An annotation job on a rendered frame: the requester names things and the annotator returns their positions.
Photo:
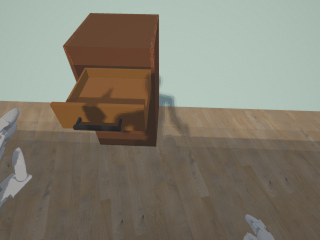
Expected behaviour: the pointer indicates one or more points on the handle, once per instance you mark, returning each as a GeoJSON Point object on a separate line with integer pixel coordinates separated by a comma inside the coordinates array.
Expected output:
{"type": "Point", "coordinates": [77, 126]}

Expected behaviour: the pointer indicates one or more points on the right robot hand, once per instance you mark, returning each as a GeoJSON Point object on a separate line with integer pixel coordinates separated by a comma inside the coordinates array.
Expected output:
{"type": "Point", "coordinates": [258, 228]}

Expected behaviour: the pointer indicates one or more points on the drawer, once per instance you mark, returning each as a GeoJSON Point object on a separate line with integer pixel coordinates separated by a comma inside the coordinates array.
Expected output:
{"type": "Point", "coordinates": [103, 96]}

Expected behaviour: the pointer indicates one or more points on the cabinet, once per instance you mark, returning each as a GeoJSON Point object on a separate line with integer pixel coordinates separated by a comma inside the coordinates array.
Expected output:
{"type": "Point", "coordinates": [120, 41]}

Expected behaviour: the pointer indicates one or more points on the left robot hand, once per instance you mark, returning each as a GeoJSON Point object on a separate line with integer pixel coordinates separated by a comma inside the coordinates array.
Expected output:
{"type": "Point", "coordinates": [14, 183]}

